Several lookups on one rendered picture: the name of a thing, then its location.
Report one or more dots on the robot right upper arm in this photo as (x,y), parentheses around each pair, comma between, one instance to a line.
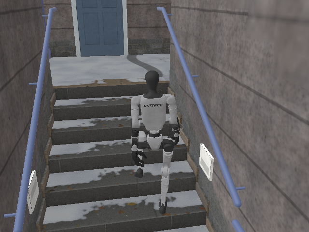
(170,99)

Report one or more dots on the left robot hand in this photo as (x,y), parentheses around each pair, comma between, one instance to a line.
(136,159)

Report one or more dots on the robot right forearm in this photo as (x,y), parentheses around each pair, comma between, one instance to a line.
(175,129)

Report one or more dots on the robot left thigh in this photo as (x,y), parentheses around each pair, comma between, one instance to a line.
(142,140)

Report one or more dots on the robot left forearm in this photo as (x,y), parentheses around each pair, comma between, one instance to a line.
(134,138)

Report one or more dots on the robot thigh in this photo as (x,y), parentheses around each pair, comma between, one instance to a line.
(168,146)
(142,140)

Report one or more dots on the robot left upper arm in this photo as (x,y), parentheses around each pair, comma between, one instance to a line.
(135,101)

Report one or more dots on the right robot hand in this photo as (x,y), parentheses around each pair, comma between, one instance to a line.
(174,138)

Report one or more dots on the robot right thigh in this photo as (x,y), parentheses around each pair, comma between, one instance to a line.
(168,146)

